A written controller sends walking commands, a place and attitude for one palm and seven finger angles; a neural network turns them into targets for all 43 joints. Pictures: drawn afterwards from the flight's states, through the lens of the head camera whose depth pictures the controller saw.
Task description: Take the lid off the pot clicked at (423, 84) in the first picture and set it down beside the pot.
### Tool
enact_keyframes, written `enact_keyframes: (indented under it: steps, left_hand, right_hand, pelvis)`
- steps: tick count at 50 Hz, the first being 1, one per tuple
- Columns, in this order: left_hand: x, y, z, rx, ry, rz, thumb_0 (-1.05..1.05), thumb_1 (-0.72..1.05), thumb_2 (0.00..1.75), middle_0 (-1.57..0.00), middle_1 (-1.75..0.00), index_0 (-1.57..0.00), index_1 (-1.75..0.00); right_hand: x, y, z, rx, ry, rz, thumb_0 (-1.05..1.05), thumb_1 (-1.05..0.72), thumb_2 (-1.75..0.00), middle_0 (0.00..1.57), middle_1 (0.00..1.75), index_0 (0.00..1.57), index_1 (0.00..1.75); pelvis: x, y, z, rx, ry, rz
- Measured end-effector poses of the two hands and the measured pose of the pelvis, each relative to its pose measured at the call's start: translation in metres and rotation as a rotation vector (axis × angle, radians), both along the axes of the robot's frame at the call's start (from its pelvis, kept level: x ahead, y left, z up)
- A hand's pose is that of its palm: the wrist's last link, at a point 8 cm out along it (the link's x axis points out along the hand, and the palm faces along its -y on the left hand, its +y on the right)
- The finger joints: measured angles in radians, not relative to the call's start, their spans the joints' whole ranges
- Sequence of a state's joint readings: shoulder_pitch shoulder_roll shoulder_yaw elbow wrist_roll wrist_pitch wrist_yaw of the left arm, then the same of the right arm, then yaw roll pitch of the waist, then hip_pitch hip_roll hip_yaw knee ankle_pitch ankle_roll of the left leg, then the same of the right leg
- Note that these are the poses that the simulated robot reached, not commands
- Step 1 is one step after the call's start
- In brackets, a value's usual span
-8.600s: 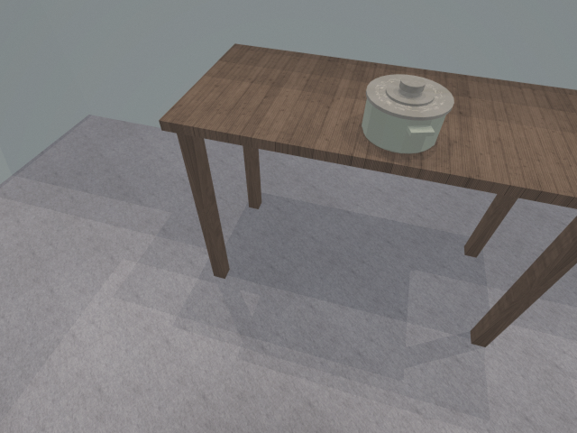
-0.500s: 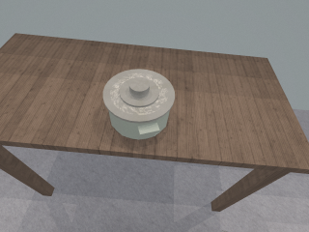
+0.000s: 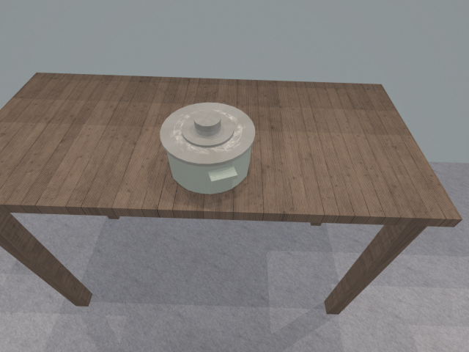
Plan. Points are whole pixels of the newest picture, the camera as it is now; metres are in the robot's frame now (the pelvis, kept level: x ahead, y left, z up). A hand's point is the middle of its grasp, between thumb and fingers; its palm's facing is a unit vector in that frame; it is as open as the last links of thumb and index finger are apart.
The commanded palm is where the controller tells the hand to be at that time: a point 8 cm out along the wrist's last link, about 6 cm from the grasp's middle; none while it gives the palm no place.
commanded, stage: come to a stop and stand still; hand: left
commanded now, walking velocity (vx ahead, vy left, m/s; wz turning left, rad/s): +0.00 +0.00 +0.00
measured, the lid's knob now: (207, 120) +0.52 +0.09 +0.12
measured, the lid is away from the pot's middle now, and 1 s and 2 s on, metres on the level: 0.00 0.00 0.00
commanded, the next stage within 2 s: look again from close up in 0.12 s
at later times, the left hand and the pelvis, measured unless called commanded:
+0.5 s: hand out of the picture +0.00 +0.16 -0.17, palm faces +0.03 -0.98 -0.19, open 7.4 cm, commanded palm none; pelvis +0.00 -0.02 +0.00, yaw +0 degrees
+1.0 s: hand out of the picture +0.00 +0.16 -0.17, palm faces +0.02 -0.98 -0.20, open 7.4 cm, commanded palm none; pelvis +0.00 -0.02 +0.01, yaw +0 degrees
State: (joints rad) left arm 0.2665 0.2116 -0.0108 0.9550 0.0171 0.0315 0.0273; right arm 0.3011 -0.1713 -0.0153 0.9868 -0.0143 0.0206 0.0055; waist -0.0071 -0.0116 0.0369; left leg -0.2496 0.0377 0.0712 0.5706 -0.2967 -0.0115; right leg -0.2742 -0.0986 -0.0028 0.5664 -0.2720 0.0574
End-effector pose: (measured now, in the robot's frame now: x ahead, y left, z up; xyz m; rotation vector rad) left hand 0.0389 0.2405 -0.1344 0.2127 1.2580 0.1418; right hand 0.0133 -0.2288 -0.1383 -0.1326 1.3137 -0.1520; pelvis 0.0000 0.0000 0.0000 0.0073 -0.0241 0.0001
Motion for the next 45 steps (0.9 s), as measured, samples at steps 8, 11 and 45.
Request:
enact_keyframes:
  steps: [8, 11, 45]
  left_hand:
    - [-0.039, -0.012, -0.004, -0.019, 0.101, 0.039, 0.0, 0.91, 0.9, -0.2, -0.3, -0.2, -0.29]
    - [-0.048, -0.017, -0.004, -0.023, 0.122, 0.051, 0.0, 0.91, 0.9, -0.2, -0.3, -0.2, -0.29]
    - [-0.039, -0.032, -0.005, -0.043, 0.101, 0.058, 0.0, 0.91, 0.9, -0.2, -0.3, -0.2, -0.29]
  right_hand:
    - [-0.023, 0.001, -0.002, 0.014, 0.058, -0.017, 0.0, -0.91, -0.9, 0.2, 0.3, 0.2, 0.3]
    - [-0.022, 0.001, -0.002, 0.018, 0.058, -0.017, 0.0, -0.91, -0.9, 0.2, 0.3, 0.2, 0.3]
    - [-0.02, 0.0, 0.0, 0.02, 0.069, -0.023, 0.01, -0.92, -0.9, 0.2, 0.3, 0.19, 0.3]
  pelvis:
    - [-0.001, -0.006, 0.002, 0.002, 0.003, 0.0]
    - [-0.001, -0.008, 0.002, 0.003, 0.0, 0.0]
    - [0.002, -0.017, 0.006, -0.001, -0.003, -0.001]
